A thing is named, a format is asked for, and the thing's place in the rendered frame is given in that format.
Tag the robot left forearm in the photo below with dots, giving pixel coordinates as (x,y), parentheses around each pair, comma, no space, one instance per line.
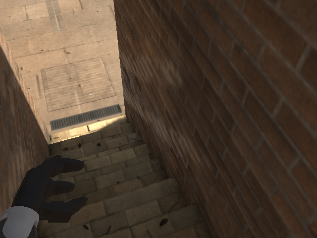
(19,222)

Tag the left robot hand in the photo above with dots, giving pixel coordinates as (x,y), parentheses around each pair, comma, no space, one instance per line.
(38,186)

